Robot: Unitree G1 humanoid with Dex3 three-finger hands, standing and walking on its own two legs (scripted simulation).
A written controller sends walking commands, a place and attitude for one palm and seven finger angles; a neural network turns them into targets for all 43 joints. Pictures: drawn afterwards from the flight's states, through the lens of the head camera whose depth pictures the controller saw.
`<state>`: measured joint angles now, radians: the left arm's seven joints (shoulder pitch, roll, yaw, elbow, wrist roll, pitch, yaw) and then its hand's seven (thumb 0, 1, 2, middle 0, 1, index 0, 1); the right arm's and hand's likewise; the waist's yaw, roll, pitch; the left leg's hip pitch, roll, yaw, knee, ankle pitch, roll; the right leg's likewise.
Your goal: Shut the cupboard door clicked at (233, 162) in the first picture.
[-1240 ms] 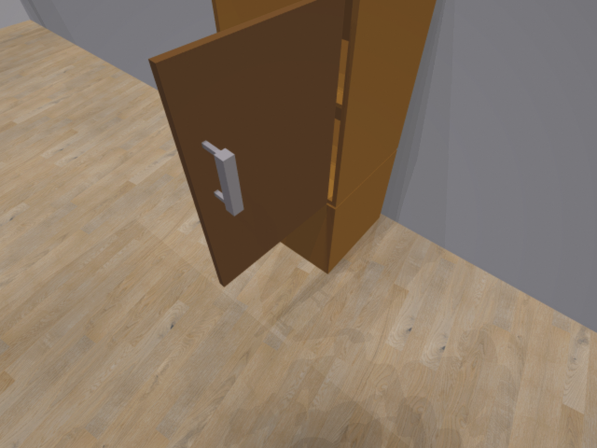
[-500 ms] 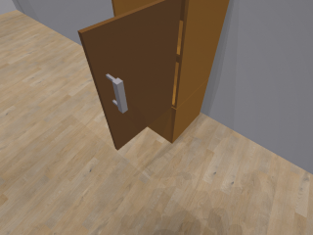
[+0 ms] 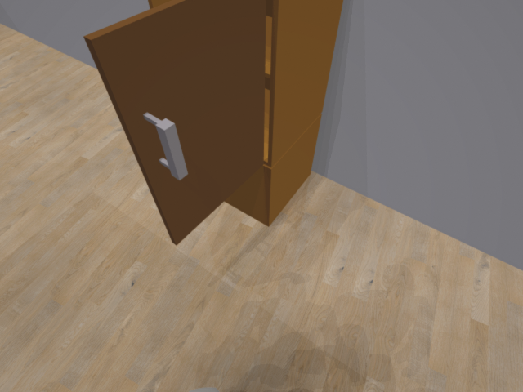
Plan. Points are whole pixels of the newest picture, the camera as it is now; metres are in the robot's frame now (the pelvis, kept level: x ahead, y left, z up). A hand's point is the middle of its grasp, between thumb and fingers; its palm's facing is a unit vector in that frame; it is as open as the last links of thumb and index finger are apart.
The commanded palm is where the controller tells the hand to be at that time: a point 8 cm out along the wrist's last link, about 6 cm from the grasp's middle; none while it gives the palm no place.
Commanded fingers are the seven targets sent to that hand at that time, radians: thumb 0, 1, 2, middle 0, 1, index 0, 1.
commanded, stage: walk to a spot facing it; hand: left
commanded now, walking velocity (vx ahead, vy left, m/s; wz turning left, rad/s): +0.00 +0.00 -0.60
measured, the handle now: (165, 146) +0.53 +0.23 +0.04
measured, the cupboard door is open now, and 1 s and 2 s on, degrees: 86 86 86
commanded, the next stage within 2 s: none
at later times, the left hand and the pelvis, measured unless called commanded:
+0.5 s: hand out of the picture +0.06 +0.18 -0.16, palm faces -0.18 -0.95 -0.25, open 7.3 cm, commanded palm none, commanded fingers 0.00 0.90 0.90 -0.20 -0.30 -0.20 -0.30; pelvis -0.02 -0.01 +0.01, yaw -16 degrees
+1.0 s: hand (211, 389) +0.15 +0.10 -0.16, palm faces -0.53 -0.81 -0.24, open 7.3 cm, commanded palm none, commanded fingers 0.00 0.90 0.90 -0.20 -0.30 -0.20 -0.30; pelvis -0.04 -0.02 +0.00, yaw -33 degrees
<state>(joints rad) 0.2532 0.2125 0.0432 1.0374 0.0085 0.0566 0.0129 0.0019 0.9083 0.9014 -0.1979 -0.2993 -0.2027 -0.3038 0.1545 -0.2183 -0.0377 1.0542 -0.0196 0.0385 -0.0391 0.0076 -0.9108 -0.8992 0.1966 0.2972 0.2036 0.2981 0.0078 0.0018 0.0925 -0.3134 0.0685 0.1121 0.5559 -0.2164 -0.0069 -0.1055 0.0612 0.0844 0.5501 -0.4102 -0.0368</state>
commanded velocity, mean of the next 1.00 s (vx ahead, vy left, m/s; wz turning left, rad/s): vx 0.04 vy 0.00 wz -0.60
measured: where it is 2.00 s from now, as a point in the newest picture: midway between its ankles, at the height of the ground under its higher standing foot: outside the picture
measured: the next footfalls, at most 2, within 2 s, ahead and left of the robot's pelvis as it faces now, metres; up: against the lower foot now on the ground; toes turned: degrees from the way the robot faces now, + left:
left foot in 0.52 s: +0.03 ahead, +0.13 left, +0.00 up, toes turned -15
right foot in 0.78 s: -0.04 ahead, -0.16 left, +0.00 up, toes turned -29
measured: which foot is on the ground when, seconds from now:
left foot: down 0.00-0.14, up 0.16-0.50, down 0.52-0.78, up 0.80-1.00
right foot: down 0.00-0.50, up 0.52-0.76, down 0.78-1.00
